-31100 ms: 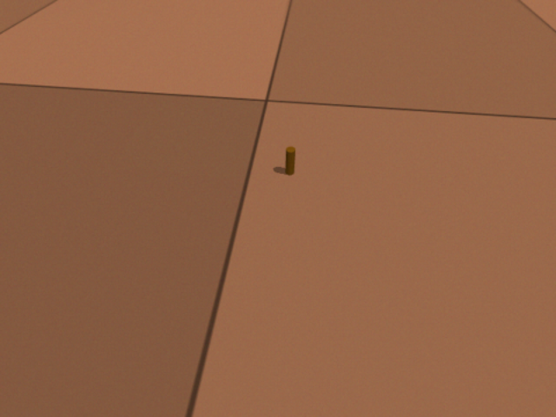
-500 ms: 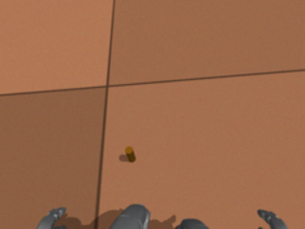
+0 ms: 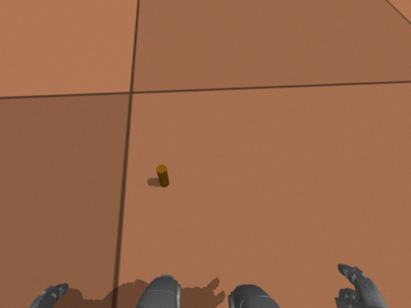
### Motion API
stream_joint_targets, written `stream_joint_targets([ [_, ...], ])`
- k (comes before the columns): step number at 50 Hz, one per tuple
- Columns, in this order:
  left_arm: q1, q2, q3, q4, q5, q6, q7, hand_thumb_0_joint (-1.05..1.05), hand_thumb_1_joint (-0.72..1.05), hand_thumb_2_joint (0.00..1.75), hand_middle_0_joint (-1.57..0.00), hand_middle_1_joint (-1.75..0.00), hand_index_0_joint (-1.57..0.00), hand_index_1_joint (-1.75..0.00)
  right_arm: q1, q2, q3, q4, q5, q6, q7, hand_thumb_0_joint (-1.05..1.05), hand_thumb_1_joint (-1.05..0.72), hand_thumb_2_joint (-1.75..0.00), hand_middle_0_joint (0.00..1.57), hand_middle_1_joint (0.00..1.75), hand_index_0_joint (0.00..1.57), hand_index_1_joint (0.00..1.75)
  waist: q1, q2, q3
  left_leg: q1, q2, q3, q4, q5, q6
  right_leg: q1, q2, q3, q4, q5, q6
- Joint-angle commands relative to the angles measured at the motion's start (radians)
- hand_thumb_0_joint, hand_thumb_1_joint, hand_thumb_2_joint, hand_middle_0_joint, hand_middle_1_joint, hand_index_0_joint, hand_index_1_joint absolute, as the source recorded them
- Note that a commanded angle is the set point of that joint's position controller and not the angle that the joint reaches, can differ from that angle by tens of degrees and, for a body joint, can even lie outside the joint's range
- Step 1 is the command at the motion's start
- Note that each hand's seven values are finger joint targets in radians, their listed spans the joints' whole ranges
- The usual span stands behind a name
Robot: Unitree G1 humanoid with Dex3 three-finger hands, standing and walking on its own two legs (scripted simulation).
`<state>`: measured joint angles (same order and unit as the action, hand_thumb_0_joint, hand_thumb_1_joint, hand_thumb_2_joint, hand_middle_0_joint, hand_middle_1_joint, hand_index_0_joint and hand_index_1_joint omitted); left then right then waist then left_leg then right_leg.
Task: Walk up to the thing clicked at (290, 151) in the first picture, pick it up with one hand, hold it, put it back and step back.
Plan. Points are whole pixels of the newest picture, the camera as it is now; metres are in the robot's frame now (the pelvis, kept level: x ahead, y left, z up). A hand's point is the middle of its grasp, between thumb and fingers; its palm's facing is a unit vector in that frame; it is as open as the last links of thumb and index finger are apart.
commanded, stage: step back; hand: left
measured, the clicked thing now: (163, 176) +0.69 +0.22 -0.68
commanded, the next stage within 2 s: stand in 1.94 s
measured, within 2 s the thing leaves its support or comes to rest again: neither
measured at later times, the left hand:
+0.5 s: hand out of the picture -0.05 +0.24 -0.14, palm faces +0.08 -0.92 -0.38, open 7.4 cm
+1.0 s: hand out of the picture -0.27 +0.20 -0.13, palm faces +0.09 -0.89 -0.44, open 7.4 cm
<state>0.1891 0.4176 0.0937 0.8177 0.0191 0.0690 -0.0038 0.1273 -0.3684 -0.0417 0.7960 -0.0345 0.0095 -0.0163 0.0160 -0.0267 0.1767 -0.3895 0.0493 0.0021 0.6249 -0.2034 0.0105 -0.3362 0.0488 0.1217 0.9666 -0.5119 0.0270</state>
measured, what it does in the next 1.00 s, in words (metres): walks backwards: right foot, then left foot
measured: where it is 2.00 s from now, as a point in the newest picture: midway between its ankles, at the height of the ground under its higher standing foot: outside the picture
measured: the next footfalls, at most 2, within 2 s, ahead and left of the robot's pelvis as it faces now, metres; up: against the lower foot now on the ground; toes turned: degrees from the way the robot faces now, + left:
right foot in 0.06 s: -0.02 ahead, -0.15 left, +0.00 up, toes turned +2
left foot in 0.40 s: -0.10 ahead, +0.08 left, +0.00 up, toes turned +3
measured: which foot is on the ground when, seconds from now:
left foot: down 0.00-0.10, up 0.12-0.38, down 0.40-0.76, up 0.78-1.00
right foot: up 0.00-0.04, down 0.06-0.42, up 0.44-0.72, down 0.74-1.00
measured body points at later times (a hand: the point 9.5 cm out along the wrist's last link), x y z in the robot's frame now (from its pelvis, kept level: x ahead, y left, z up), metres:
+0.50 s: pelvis -0.16 -0.03 +0.00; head -0.10 -0.01 +0.44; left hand -0.05 +0.29 -0.12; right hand -0.06 -0.34 -0.12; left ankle -0.14 +0.08 -0.72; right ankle -0.12 -0.16 -0.68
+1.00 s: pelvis -0.32 -0.09 +0.00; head -0.28 -0.10 +0.45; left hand -0.28 +0.25 -0.10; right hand -0.20 -0.40 -0.13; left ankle -0.34 +0.05 -0.70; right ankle -0.28 -0.20 -0.72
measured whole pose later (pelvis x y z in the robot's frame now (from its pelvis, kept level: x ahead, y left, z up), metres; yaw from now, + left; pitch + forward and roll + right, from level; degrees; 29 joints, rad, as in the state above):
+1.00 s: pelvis -0.32 -0.09 +0.00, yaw +6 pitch -2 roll +1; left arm 0.20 0.38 0.06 0.87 0.05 0.02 0.00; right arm 0.20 -0.41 -0.05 0.90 -0.02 0.05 -0.01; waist 0.03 0.02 0.11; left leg -0.36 -0.04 -0.07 0.87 -0.51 -0.01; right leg -0.32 -0.04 -0.02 0.68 -0.32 -0.01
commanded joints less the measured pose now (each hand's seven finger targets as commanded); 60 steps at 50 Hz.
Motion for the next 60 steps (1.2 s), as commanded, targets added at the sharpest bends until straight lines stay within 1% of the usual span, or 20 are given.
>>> stream_joint_targets([
  [1, 0.129, 0.141, 0.049, -0.021, 0.002, -0.031, 0.001, 0.00, 0.90, 0.90, -0.20, -0.30, -0.20, -0.30, -0.015, -0.315, -0.093, -0.071, 0.003, 0.004, -0.015, 0.00, -0.90, -0.90, 0.20, 0.30, 0.20, 0.30, 0.004, 0.233, -0.265, 0.125, 0.186, -0.211, -0.139, 0.109, 0.177, 0.134, -0.032, -0.110, -0.373, 0.132, -0.034],
  [3, 0.190, 0.162, 0.062, 0.012, 0.017, -0.038, 0.001, 0.00, 0.90, 0.90, -0.20, -0.30, -0.20, -0.30, -0.012, -0.281, -0.080, -0.070, 0.013, 0.019, -0.011, 0.00, -0.90, -0.90, 0.20, 0.30, 0.20, 0.30, 0.027, 0.163, -0.253, -0.031, 0.115, -0.181, -0.060, -0.049, 0.095, 0.253, -0.043, -0.079, -0.513, 0.190, -0.066],
  [5, 0.056, 0.360, 0.102, -0.064, 0.031, -0.036, 0.001, 0.00, 0.90, 0.90, -0.20, -0.30, -0.20, -0.30, -0.064, -0.216, -0.074, -0.091, 0.024, 0.016, -0.027, 0.00, -0.90, -0.90, 0.20, 0.30, 0.20, 0.30, 0.070, -0.308, -0.154, -0.163, -0.154, -0.084, 0.401, -0.400, -0.019, -0.052, -0.455, 0.473, -0.717, 0.039, -0.309],
  [6, -0.022, 0.340, 0.093, -0.100, 0.030, -0.043, 0.007, 0.00, 0.90, 0.90, -0.20, -0.30, -0.20, -0.30, -0.055, -0.257, -0.087, -0.078, 0.022, 0.020, -0.031, 0.00, -0.90, -0.90, 0.20, 0.30, 0.20, 0.30, 0.031, -0.236, -0.081, -0.115, -0.107, -0.188, 0.553, -0.386, -0.031, -0.185, -0.488, 0.477, -0.734, 0.088, -0.335],
  [9, -0.140, 0.212, 0.060, -0.114, 0.028, -0.052, 0.022, 0.00, 0.90, 0.90, -0.20, -0.30, -0.20, -0.30, 0.063, -0.217, -0.063, -0.020, 0.037, 0.008, -0.025, 0.00, -0.90, -0.90, 0.20, 0.30, 0.20, 0.30, -0.045, -0.136, -0.102, -0.090, -0.166, -0.142, 0.598, -0.259, -0.015, -0.073, -0.274, 0.097, -0.550, 0.463, -0.214],
  [17, -0.041, 0.196, 0.046, -0.125, 0.010, -0.033, 0.036, 0.00, 0.90, 0.90, -0.20, -0.30, -0.20, -0.30, 0.115, -0.187, -0.057, 0.001, 0.013, -0.008, -0.018, 0.00, -0.90, -0.90, 0.20, 0.30, 0.20, 0.30, 0.005, -0.158, -0.220, 0.016, -0.083, -0.006, -0.024, -0.212, -0.006, 0.248, -0.285, 0.077, -0.361, 0.717, -0.211],
  [19, -0.044, 0.178, 0.027, -0.134, 0.002, -0.020, 0.028, 0.00, 0.90, 0.90, -0.20, -0.30, -0.20, -0.30, 0.159, -0.208, -0.072, 0.027, 0.007, -0.012, -0.017, 0.00, -0.90, -0.90, 0.20, 0.30, 0.20, 0.30, -0.013, -0.091, -0.238, 0.178, -0.066, -0.031, -0.217, 0.037, 0.013, 0.127, -0.239, 0.050, -0.286, 0.582, -0.147],
  [21, -0.087, 0.156, 0.028, -0.152, -0.015, -0.018, 0.033, 0.00, 0.90, 0.90, -0.20, -0.30, -0.20, -0.30, 0.089, -0.400, -0.105, -0.003, 0.007, -0.008, -0.006, 0.00, -0.90, -0.90, 0.20, 0.30, 0.20, 0.30, -0.032, 0.274, -0.227, 0.120, 0.312, -0.513, -0.280, 0.273, 0.245, -0.077, 0.007, -0.111, -0.002, -0.057, -0.048],
  [22, -0.128, 0.179, 0.043, -0.144, 0.004, -0.016, 0.042, 0.00, 0.90, 0.90, -0.20, -0.30, -0.20, -0.30, 0.082, -0.397, -0.109, -0.009, -0.005, -0.015, -0.008, 0.00, -0.90, -0.90, 0.20, 0.30, 0.20, 0.30, -0.061, 0.228, -0.200, 0.048, 0.358, -0.602, -0.294, 0.290, 0.310, -0.070, 0.010, 0.025, 0.184, -0.159, -0.043],
  [25, -0.034, 0.161, 0.038, -0.083, -0.016, -0.012, 0.037, 0.00, 0.90, 0.90, -0.20, -0.30, -0.20, -0.30, 0.000, -0.283, -0.071, -0.011, -0.004, -0.018, -0.024, 0.00, -0.90, -0.90, 0.20, 0.30, 0.20, 0.30, 0.018, 0.104, -0.188, 0.096, 0.221, -0.291, -0.190, 0.407, 0.226, -0.124, 0.035, 0.076, 0.330, -0.037, -0.054],
  [34, 0.032, 0.133, 0.027, -0.026, 0.002, -0.044, 0.022, 0.00, 0.90, 0.90, -0.20, -0.30, -0.20, -0.30, 0.025, -0.290, -0.076, -0.024, 0.001, 0.022, -0.008, 0.00, -0.90, -0.90, 0.20, 0.30, 0.20, 0.30, -0.021, 0.238, -0.284, 0.255, 0.170, -0.224, -0.097, 0.302, 0.198, 0.045, -0.013, -0.118, -0.357, 0.087, -0.016],
  [36, 0.116, 0.150, 0.033, 0.025, 0.011, -0.050, 0.024, 0.00, 0.90, 0.90, -0.20, -0.30, -0.20, -0.30, -0.025, -0.279, -0.069, -0.032, 0.016, 0.036, -0.002, 0.00, -0.90, -0.90, 0.20, 0.30, 0.20, 0.30, 0.025, 0.217, -0.296, 0.116, 0.136, -0.193, -0.050, 0.187, 0.122, 0.189, -0.024, -0.127, -0.534, 0.246, -0.049],
  [37, 0.114, 0.204, 0.047, 0.018, 0.023, -0.054, 0.023, 0.00, 0.90, 0.90, -0.20, -0.30, -0.20, -0.30, -0.024, -0.234, -0.054, -0.045, 0.021, 0.035, 0.001, 0.00, -0.90, -0.90, 0.20, 0.30, 0.20, 0.30, 0.021, 0.100, -0.258, -0.043, 0.055, -0.171, 0.039, 0.022, 0.067, 0.225, -0.122, 0.060, -0.559, 0.179, -0.087],
  [38, 0.073, 0.324, 0.076, -0.001, 0.025, -0.046, 0.020, 0.00, 0.90, 0.90, -0.20, -0.30, -0.20, -0.30, -0.083, -0.192, -0.050, -0.071, 0.028, 0.030, -0.012, 0.00, -0.90, -0.90, 0.20, 0.30, 0.20, 0.30, 0.069, -0.225, -0.203, -0.177, -0.151, -0.085, 0.271, -0.317, 0.006, 0.104, -0.358, 0.354, -0.646, 0.217, -0.236],
  [39, -0.012, 0.377, 0.084, -0.044, 0.028, -0.052, 0.025, 0.00, 0.90, 0.90, -0.20, -0.30, -0.20, -0.30, -0.075, -0.225, -0.070, -0.067, 0.021, 0.038, -0.023, 0.00, -0.90, -0.90, 0.20, 0.30, 0.20, 0.30, 0.060, -0.247, -0.128, -0.120, -0.104, -0.166, 0.495, -0.415, -0.029, -0.128, -0.516, 0.501, -0.708, 0.211, -0.347],
  [42, -0.156, 0.235, 0.045, -0.069, 0.032, -0.066, 0.038, 0.00, 0.90, 0.90, -0.20, -0.30, -0.20, -0.30, 0.024, -0.228, -0.064, -0.005, 0.034, 0.031, -0.016, 0.00, -0.90, -0.90, 0.20, 0.30, 0.20, 0.30, -0.044, -0.062, -0.125, -0.110, -0.149, -0.182, 0.601, -0.281, -0.015, -0.040, -0.316, 0.125, -0.518, 0.525, -0.241],
  [47, 0.004, 0.228, 0.052, -0.028, 0.038, -0.076, 0.032, 0.00, 0.90, 0.90, -0.20, -0.30, -0.20, -0.30, -0.003, -0.194, -0.049, 0.003, 0.010, 0.005, -0.003, 0.00, -0.90, -0.90, 0.20, 0.30, 0.20, 0.30, 0.058, -0.158, -0.180, -0.124, -0.084, -0.068, 0.226, -0.320, -0.033, 0.225, -0.282, 0.117, -0.502, 0.292, -0.222],
  [51, -0.044, 0.219, 0.034, -0.023, 0.020, -0.061, 0.017, 0.00, 0.90, 0.90, -0.20, -0.30, -0.20, -0.30, 0.090, -0.178, -0.062, 0.085, 0.004, -0.017, 0.003, 0.00, -0.90, -0.90, 0.20, 0.30, 0.20, 0.30, -0.007, -0.138, -0.187, 0.234, -0.085, 0.004, -0.267, -0.150, 0.002, 0.041, -0.269, 0.082, -0.441, 0.185, -0.167],
  [54, -0.090, 0.201, 0.023, 0.007, 0.002, -0.064, 0.017, 0.00, 0.90, 0.90, -0.20, -0.30, -0.20, -0.30, 0.025, -0.352, -0.086, 0.079, -0.005, -0.030, 0.010, 0.00, -0.90, -0.90, 0.20, 0.30, 0.20, 0.30, -0.039, 0.180, -0.133, 0.020, 0.293, -0.563, -0.430, -0.639, 0.223, -0.082, -0.096, -0.076, -0.117, -0.101, -0.039],
  [60, 0.030, 0.153, 0.022, 0.104, 0.002, -0.089, -0.012, 0.00, 0.90, 0.90, -0.20, -0.30, -0.20, -0.30, -0.063, -0.246, -0.057, 0.094, -0.011, -0.032, 0.020, 0.00, -0.90, -0.90, 0.20, 0.30, 0.20, 0.30, 0.025, 0.185, -0.119, -0.043, 0.109, -0.225, -0.322, -0.476, 0.104, 0.183, -0.050, -0.148, -0.404, 0.115, -0.049],
])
